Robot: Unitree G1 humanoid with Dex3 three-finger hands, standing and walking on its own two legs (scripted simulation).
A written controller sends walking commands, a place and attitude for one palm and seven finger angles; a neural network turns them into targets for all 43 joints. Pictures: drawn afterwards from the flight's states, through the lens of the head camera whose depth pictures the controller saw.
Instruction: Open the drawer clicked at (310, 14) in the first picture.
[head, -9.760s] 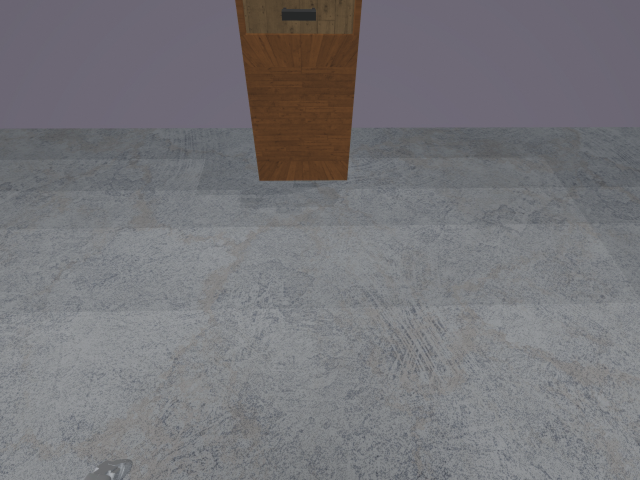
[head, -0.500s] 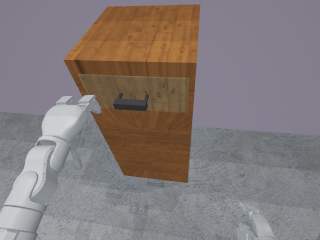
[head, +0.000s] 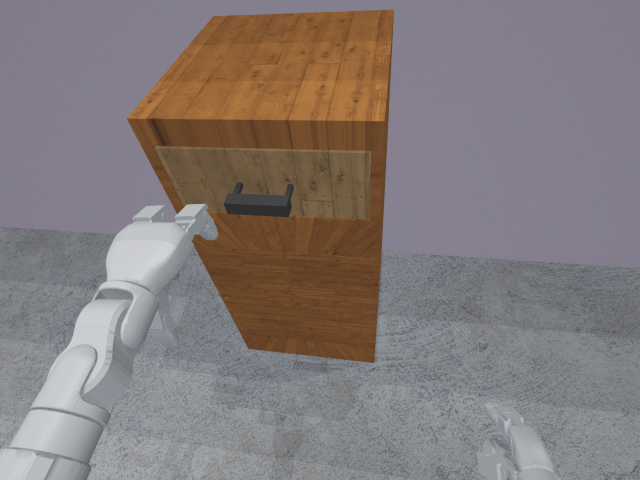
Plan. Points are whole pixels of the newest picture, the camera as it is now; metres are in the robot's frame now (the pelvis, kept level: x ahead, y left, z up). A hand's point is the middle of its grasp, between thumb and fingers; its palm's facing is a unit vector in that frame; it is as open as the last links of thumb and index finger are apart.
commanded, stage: move the hooked fingers above the handle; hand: left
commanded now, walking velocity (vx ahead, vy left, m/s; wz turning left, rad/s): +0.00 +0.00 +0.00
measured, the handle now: (261, 196) +0.57 +0.20 +0.00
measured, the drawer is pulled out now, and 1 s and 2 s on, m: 0.00 0.00 0.00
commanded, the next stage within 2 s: none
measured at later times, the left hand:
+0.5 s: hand (223, 237) +0.40 +0.20 +0.07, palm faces -0.03 -0.05 -1.00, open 13.9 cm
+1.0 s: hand (243, 214) +0.46 +0.19 +0.06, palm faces -0.06 -0.03 -1.00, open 13.8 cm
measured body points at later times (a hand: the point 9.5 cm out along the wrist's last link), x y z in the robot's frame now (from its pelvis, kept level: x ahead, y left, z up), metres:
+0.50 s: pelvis +0.01 +0.01 +0.00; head +0.05 -0.03 +0.44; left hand +0.39 +0.20 +0.13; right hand +0.13 -0.25 -0.14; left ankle -0.02 +0.13 -0.74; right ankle +0.02 -0.12 -0.74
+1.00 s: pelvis +0.02 +0.00 -0.01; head +0.08 -0.02 +0.44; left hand +0.46 +0.19 +0.11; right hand +0.13 -0.26 -0.14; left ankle -0.02 +0.13 -0.74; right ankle +0.02 -0.12 -0.74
